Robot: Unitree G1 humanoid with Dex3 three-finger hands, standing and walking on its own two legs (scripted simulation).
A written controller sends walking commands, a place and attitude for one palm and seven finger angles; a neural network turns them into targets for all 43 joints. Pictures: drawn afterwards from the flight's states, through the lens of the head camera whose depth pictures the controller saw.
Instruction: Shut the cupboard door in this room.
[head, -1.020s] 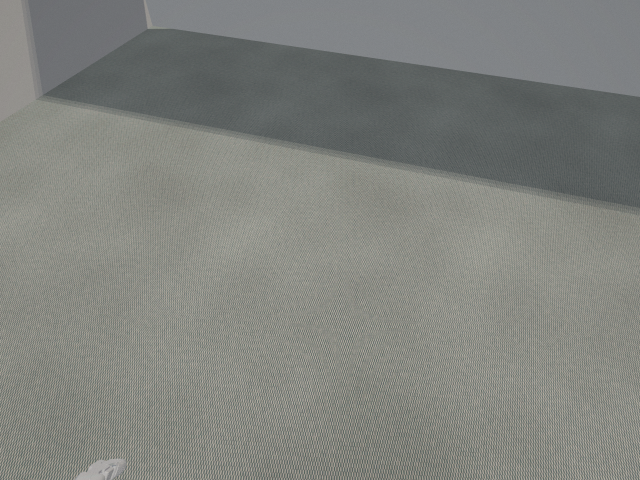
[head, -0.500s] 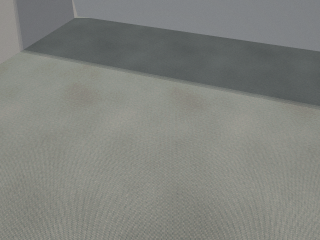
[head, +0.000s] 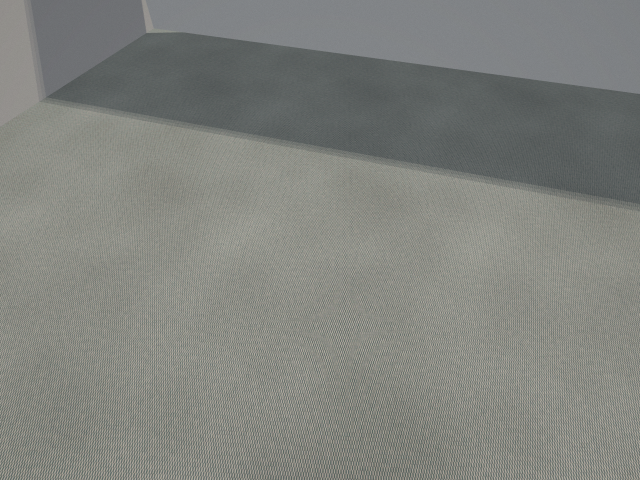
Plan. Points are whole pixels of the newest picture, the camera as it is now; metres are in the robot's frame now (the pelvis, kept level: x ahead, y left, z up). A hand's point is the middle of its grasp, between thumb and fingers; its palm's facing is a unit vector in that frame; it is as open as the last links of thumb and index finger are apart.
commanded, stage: turn or walk to find it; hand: left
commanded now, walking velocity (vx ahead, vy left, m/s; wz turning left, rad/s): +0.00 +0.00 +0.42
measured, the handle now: out of the picture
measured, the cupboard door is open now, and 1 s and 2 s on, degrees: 88 88 88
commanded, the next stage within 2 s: none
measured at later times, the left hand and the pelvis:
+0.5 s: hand out of the picture +0.03 +0.20 -0.17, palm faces +0.18 -0.94 -0.27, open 7.4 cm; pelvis -0.02 -0.01 -0.01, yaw +10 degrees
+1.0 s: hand out of the picture -0.14 +0.22 -0.19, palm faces +0.43 -0.87 -0.24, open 7.4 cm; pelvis -0.07 +0.01 -0.01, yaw +24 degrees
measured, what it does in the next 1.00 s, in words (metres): steps on the spot, turning left: right foot, then left foot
